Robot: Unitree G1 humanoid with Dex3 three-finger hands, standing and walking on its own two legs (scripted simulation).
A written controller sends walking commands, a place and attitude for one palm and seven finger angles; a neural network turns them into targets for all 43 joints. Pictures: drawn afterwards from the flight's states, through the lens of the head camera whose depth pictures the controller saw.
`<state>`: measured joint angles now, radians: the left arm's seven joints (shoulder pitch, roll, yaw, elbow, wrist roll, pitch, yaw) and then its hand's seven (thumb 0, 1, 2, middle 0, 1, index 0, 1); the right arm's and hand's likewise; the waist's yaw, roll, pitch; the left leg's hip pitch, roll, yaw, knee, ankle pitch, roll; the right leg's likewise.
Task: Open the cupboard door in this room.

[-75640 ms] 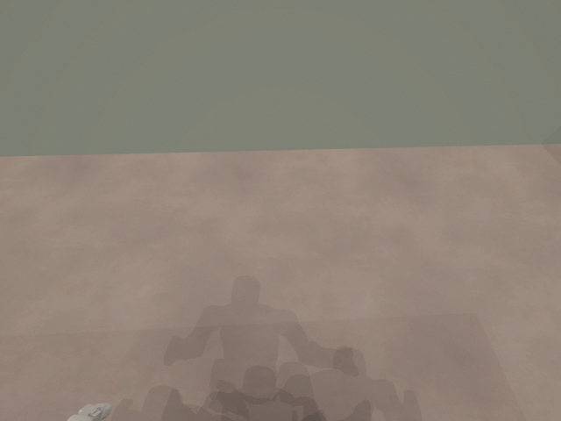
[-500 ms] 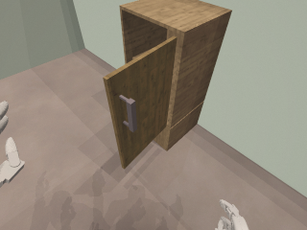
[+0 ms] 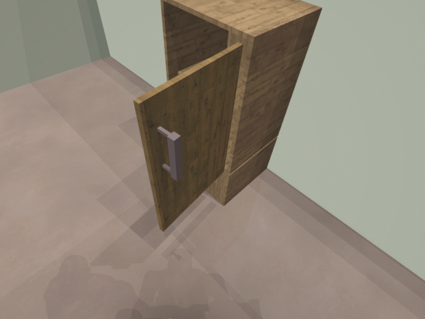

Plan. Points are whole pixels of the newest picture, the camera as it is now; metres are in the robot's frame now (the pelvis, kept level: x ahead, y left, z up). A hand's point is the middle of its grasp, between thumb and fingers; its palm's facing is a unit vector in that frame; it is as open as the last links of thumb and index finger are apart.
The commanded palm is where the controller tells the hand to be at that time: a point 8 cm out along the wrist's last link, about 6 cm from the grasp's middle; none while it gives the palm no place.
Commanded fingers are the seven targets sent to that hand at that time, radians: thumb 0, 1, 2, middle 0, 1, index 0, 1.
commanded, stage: let the arm hang, fingers relaxed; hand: left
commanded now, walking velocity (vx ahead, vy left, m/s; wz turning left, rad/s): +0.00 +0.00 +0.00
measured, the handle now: (169, 154) +0.51 +0.12 -0.03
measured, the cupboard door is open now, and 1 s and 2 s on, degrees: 96 96 96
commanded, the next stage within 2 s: look to check the result in 0.80 s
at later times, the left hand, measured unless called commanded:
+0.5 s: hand out of the picture -0.02 +0.13 -0.17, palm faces +0.05 -0.98 -0.18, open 7.4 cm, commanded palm none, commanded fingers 0.00 0.90 0.90 -0.20 -0.30 -0.20 -0.30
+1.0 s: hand out of the picture +0.00 +0.13 -0.17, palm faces +0.05 -0.98 -0.18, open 7.4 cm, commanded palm none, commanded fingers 0.00 0.90 0.90 -0.20 -0.30 -0.20 -0.30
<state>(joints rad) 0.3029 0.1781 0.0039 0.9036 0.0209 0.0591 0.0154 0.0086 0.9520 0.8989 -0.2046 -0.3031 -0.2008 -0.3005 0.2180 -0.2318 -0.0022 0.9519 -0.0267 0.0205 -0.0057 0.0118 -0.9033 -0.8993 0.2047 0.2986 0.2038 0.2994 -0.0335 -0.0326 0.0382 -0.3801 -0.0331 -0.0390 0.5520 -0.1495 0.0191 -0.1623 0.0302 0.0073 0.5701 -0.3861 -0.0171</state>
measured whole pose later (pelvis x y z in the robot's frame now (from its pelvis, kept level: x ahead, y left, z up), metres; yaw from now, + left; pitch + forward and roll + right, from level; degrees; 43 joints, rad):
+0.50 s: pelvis +0.02 -0.02 +0.01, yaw +0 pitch -3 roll +0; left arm 0.37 0.10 0.00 1.14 0.00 -0.01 0.05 0.00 0.91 0.90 -0.20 -0.30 -0.20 -0.30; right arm 0.29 -0.12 0.00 1.14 -0.02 0.03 -0.04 0.02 -0.92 -0.90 0.20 0.30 0.20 0.30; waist 0.00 0.02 0.04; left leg -0.27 -0.01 -0.05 0.47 -0.15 -0.01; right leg -0.05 0.05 0.01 0.45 -0.36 -0.04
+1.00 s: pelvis +0.03 -0.03 +0.01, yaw -1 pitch -3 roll +0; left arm 0.35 0.12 0.01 1.13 0.00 -0.01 0.05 0.00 0.91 0.90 -0.20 -0.30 -0.20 -0.30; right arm 0.29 -0.12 0.00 1.13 -0.02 0.02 -0.05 0.01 -0.91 -0.90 0.20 0.30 0.20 0.30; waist 0.00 0.00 0.06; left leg -0.26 0.00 -0.04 0.47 -0.17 -0.02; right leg -0.02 0.06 0.01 0.42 -0.36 -0.05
